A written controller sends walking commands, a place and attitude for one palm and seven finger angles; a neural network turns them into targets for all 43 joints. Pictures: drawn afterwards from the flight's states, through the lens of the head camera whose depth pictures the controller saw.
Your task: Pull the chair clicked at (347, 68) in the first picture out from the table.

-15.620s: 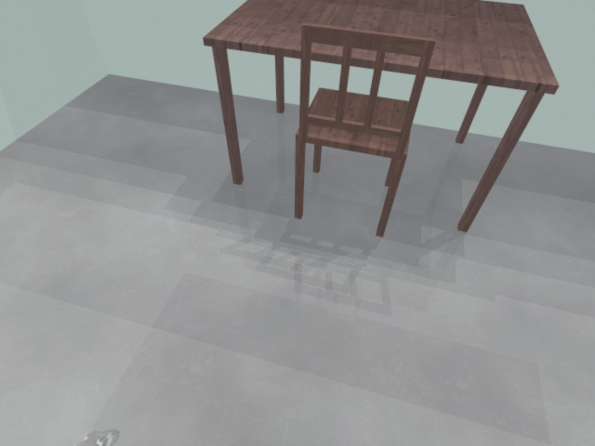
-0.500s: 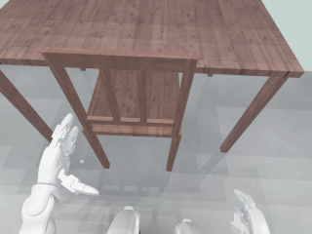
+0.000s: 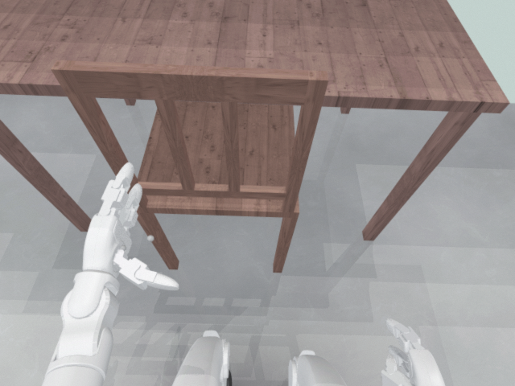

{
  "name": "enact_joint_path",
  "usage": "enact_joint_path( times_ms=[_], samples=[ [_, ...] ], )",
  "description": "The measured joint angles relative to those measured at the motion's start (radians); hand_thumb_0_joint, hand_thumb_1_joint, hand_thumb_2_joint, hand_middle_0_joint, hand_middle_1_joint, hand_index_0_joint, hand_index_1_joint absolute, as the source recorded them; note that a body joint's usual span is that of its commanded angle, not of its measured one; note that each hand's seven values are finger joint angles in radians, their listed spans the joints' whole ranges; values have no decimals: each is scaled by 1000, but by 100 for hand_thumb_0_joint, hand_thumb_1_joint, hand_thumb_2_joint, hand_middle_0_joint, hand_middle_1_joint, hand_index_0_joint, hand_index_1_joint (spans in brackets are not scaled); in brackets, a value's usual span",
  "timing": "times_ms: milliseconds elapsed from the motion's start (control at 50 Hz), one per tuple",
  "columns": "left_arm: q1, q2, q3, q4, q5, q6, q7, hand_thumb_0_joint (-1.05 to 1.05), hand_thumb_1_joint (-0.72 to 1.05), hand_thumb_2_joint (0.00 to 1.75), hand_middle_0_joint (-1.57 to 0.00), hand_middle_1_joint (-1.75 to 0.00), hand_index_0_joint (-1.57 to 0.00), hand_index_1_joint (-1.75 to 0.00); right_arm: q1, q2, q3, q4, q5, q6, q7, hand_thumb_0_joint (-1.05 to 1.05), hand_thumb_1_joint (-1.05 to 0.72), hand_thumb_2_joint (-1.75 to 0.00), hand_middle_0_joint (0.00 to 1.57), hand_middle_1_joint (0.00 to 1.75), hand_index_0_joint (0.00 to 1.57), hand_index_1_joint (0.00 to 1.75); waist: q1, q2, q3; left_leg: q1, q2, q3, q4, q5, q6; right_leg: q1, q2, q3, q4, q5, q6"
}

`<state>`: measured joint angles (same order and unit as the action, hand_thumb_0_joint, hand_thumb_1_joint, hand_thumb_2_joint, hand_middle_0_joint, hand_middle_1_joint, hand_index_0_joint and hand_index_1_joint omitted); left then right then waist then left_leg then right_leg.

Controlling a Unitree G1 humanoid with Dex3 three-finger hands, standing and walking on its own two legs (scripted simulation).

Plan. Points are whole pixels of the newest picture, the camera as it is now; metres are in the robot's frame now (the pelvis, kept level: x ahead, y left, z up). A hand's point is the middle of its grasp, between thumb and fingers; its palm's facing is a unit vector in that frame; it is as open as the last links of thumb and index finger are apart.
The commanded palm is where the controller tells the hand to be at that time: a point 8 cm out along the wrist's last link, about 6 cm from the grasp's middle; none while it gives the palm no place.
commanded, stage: aim the fingers beside a spindle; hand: left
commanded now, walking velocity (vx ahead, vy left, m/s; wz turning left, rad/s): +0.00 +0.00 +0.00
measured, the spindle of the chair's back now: (178, 149) +0.52 +0.17 +0.00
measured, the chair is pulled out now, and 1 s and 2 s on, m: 0.00 0.00 0.00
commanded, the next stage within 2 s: push the fingers through the gap in 1.06 s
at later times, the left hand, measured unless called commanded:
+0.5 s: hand (173, 216) +0.37 +0.16 +0.01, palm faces +0.01 -1.00 -0.04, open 16.9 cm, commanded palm +0.35 +0.20 +0.01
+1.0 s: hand (173, 217) +0.37 +0.16 +0.00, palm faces +0.02 -1.00 -0.04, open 16.9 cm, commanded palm +0.35 +0.21 +0.01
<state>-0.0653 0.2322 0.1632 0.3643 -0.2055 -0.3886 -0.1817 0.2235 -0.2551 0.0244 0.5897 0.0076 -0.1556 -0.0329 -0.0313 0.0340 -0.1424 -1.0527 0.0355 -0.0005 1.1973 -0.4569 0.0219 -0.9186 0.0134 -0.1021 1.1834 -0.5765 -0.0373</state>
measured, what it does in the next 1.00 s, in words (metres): stands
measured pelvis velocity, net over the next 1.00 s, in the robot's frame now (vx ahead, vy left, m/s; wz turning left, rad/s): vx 0.00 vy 0.00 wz -0.01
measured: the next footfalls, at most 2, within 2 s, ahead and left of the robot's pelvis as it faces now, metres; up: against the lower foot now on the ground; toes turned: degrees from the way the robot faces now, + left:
none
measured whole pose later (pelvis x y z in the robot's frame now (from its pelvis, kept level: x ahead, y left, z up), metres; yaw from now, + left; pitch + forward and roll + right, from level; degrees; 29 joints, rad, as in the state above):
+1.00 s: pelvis +0.00 +0.00 -0.02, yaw -1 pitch +21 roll -2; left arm -0.27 0.22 0.16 0.56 -0.15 -0.44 -0.10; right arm 0.22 -0.25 0.02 0.60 0.00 -0.05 -0.01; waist -0.05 0.03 -0.15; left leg -1.16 0.04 0.00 1.27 -0.48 0.02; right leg -1.04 0.02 -0.09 1.27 -0.60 -0.04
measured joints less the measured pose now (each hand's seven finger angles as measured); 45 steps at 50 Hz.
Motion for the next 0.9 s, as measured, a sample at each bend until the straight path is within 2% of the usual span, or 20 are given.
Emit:
enact_joint_path(
  times_ms=[280,500,720,900],
  samples=[
    [-125,-19,-30,97,40,-14,60,-1,-50,30,-6,-8,-6,-8,-2,3,-1,9,-8,40,12,1,-91,-90,20,30,20,30,-7,2,-5,-59,-2,2,40,-8,4,-59,-4,2,44,-10,3],
    [-216,-17,-14,178,61,-36,97,-1,-50,30,-6,-8,-7,-8,2,6,-3,16,-17,70,24,1,-91,-90,20,30,20,30,-20,3,-8,-107,3,5,71,-16,5,-110,-1,5,77,-19,2],
    [-174,-34,-31,150,68,-43,114,-1,-49,30,-6,-8,-7,-8,16,7,-8,11,-13,102,33,1,-91,-90,20,30,20,30,-17,5,-10,-99,4,16,61,-17,5,-109,-1,16,73,-20,3],
    [-205,-16,-11,179,60,-55,103,-1,-50,30,-6,-8,-7,-8,-4,5,-8,13,-14,99,26,1,-91,-90,20,30,20,30,-19,3,-7,-112,5,5,75,-23,0,-117,2,7,84,-26,-3]
  ],
)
